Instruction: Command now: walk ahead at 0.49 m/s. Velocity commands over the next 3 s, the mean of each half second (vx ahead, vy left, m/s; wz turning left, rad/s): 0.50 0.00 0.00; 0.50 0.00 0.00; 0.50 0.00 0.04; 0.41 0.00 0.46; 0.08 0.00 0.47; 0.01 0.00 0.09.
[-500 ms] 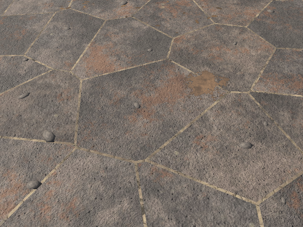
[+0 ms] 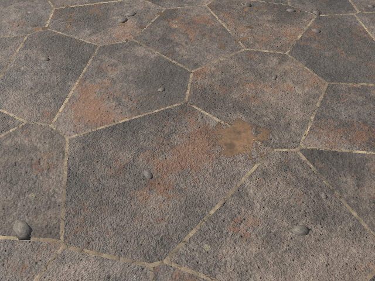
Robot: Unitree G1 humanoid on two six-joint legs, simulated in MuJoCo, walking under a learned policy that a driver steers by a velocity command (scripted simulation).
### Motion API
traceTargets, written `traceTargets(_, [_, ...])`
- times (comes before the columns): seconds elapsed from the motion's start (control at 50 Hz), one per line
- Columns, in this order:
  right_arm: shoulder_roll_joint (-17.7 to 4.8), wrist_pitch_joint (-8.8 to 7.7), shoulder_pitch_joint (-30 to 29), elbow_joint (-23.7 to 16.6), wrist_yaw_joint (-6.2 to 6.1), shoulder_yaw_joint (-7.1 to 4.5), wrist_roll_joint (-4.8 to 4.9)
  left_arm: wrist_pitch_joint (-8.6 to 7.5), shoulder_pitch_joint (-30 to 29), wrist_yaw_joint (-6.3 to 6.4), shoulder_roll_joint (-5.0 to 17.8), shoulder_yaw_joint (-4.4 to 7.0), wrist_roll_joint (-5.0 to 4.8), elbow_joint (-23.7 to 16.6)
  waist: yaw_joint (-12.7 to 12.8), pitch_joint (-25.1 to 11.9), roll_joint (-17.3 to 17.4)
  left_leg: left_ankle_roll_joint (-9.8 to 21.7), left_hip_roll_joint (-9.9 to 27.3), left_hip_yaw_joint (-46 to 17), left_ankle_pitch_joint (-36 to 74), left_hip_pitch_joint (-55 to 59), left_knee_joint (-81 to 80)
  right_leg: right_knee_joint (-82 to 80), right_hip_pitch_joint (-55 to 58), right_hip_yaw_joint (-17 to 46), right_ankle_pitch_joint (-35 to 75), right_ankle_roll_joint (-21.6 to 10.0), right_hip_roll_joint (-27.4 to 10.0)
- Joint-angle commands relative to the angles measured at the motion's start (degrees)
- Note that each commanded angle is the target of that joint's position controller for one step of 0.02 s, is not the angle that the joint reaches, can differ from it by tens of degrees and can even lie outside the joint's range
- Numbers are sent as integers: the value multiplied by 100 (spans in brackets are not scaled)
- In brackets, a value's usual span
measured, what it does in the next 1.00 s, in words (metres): walks ahead: right foot, then left foot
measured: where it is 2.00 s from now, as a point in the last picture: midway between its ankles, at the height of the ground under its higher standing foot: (194, 161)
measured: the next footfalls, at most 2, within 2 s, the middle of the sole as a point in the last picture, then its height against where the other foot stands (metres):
right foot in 0.30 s outside the picture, level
left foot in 0.86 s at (170, 246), level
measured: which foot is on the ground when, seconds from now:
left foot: down 0.00-0.32, up 0.34-0.84, down 0.86-1.00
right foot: up 0.00-0.28, down 0.30-0.88, up 0.90-1.00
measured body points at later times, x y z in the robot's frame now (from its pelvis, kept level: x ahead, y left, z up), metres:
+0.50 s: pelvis +0.28 -0.08 +0.00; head +0.29 -0.10 +0.45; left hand +0.33 +0.18 -0.12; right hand +0.37 -0.35 -0.14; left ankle +0.29 +0.08 -0.66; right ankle +0.30 -0.16 -0.74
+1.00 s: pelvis +0.55 -0.01 -0.01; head +0.58 +0.00 +0.44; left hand +0.59 +0.25 -0.15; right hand +0.66 -0.28 -0.13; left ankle +0.61 +0.07 -0.74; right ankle +0.47 -0.17 -0.65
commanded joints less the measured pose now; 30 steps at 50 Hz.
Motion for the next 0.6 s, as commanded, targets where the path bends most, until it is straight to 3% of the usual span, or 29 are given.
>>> traceTargets(0.02, [-754,-104,-228,-311,-113,-118,7,17,196,40,270,80,72,-242,266,316,436,977,1595,-1179,416,-613,-1182,-803,-118,7,926,156,-238])
traceTargets(0.1, [-914,-27,241,-213,-203,-145,98,-52,-739,-35,164,38,18,-487,-73,310,438,726,1512,-914,500,-90,-1087,-2473,59,-214,1756,201,23])
traceTargets(0.2, [-974,94,658,-23,-219,-182,153,-104,-1435,-212,246,16,-57,-771,-278,470,518,647,1875,-1023,356,842,-676,-3340,41,-246,1238,93,188])
traceTargets(0.24, [-1042,155,605,-13,-232,-217,156,-155,-1301,-270,373,55,-58,-805,-126,387,595,555,2011,-1102,660,1094,-360,-3575,373,-297,771,-68,285])
traceTargets(0.26, [-1083,187,491,-37,-235,-227,153,-179,-987,-278,480,111,-53,-742,87,219,657,479,1972,-1044,1337,1104,1,-3690,881,-422,607,-165,426])
traceTargets(0.28, [-1015,219,386,-71,-233,-197,126,-193,-253,-262,683,234,-43,-523,466,-202,611,347,1699,-812,2282,993,875,-3814,1852,-575,566,-308,624])
traceTargets(0.3, [-792,218,333,-190,-229,-100,44,-204,919,-217,1097,391,-8,-226,909,-1033,308,146,1349,-489,2092,172,2433,-3651,3546,-22,712,-628,125])
traceTargets(0.32, [-125,93,926,-292,-174,105,22,-155,1691,-204,1762,557,83,-73,817,-1878,-1124,-322,374,-65,-98,-2275,4797,-3981,5901,2471,90,-1529,-1318])
traceTargets(0.34, [-328,-69,934,-200,-144,77,116,-149,1776,-226,1312,429,71,-48,850,-2253,-1270,-266,244,-957,-2400,-3116,5742,-4779,6159,3951,-378,-1736,-1623])
traceTargets(0.36, [-888,-152,398,-352,-122,-71,270,-162,1242,-225,954,308,39,-137,743,-1382,-862,-134,614,-1066,-2073,-3604,6083,-4821,5451,3148,-399,-1398,-1433])
traceTargets(0.38, [-934,-164,11,-458,-143,-88,279,-148,663,-225,742,231,30,-281,569,-890,-444,-95,946,-893,-1502,-3493,5904,-4922,4599,2287,33,-1200,-1204])
traceTargets(0.4, [-855,-128,-187,-485,-180,-109,199,-139,274,-254,560,170,47,-341,406,-506,-117,-126,1142,-796,-1092,-3262,5524,-5147,3830,1712,437,-1101,-946])
traceTargets(0.44, [-630,43,-22,-441,-213,-136,130,-159,96,-304,371,114,101,-286,110,-247,-259,-184,1342,-775,-651,-2634,5015,-5518,3019,1036,816,-971,-585])
traceTargets(0.48, [-486,146,40,-435,-230,-135,112,-191,310,-290,493,150,97,-136,19,-124,-196,-267,1350,-696,-405,-2634,4776,-5677,2837,673,1402,-1059,-499])
traceTargets(0.52, [-517,171,-344,-583,-247,-163,75,-186,521,-229,632,189,103,-22,65,21,-89,-353,1376,-691,42,-3031,4261,-5761,2958,490,1782,-1091,-508])
traceTargets(0.6, [-407,135,-1204,-849,-203,-151,68,-109,824,-114,676,183,65,112,274,180,-122,-416,1281,-581,1072,-3149,2851,-5872,3142,133,1688,-939,-374])
Over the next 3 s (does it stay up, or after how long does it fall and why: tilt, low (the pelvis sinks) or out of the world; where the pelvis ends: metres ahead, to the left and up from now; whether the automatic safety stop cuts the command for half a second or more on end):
stays up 1.18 0.02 -0.01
